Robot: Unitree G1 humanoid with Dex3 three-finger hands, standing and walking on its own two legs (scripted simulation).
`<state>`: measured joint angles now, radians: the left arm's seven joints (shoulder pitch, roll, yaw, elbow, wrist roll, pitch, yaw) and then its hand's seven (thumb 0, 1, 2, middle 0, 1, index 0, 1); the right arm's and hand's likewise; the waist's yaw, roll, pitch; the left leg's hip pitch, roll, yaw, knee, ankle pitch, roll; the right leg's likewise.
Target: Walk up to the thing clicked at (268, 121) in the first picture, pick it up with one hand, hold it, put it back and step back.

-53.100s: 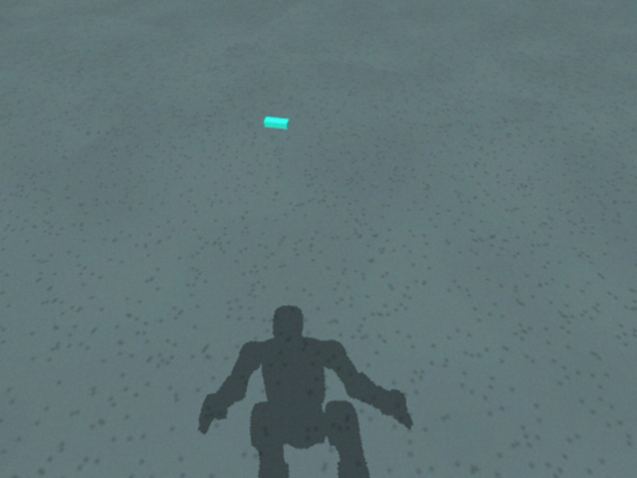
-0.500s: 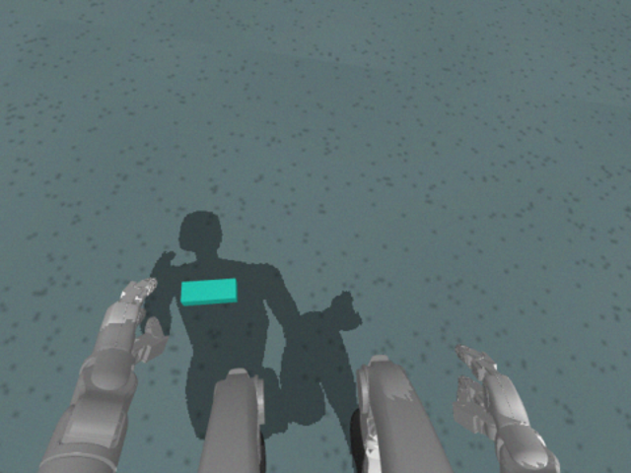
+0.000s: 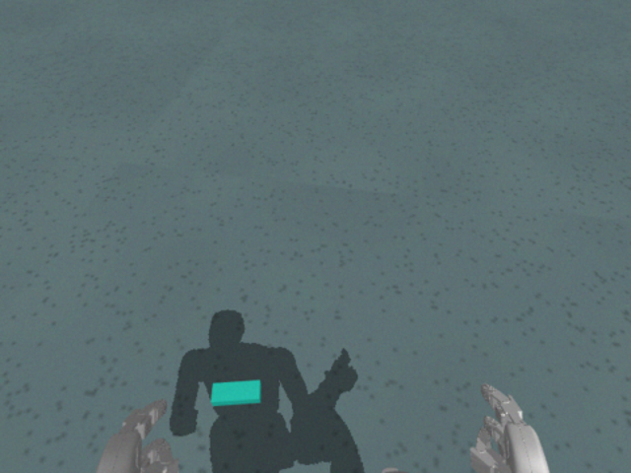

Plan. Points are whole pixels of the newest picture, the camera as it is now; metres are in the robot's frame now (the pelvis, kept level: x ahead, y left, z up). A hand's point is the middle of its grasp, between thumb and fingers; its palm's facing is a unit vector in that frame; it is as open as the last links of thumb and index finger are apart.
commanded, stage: home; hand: left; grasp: from above
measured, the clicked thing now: (236, 393) +0.48 +0.22 -0.69
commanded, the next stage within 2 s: none
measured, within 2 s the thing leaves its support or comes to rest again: neither
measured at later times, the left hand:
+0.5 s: hand out of the picture +0.16 +0.18 -0.04, palm faces +0.06 -0.98 -0.20, open 7.4 cm
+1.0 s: hand out of the picture +0.16 +0.18 -0.04, palm faces +0.05 -0.98 -0.19, open 7.4 cm
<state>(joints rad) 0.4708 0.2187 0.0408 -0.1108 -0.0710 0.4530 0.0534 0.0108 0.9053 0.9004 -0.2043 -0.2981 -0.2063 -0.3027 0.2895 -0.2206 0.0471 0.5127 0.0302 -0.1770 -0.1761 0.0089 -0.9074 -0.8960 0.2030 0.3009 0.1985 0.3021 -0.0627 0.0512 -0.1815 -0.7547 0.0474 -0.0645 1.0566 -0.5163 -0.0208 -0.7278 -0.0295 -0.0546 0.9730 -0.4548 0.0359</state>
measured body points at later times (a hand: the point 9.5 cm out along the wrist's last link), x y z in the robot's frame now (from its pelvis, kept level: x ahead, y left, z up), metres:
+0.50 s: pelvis +0.00 +0.00 +0.01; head +0.02 +0.01 +0.46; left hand +0.15 +0.24 -0.03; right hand +0.17 -0.24 -0.05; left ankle +0.00 +0.13 -0.67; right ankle +0.01 -0.15 -0.67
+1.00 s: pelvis +0.00 +0.00 +0.01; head +0.02 +0.01 +0.46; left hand +0.16 +0.23 -0.03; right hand +0.16 -0.24 -0.05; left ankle +0.00 +0.13 -0.67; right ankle +0.01 -0.15 -0.67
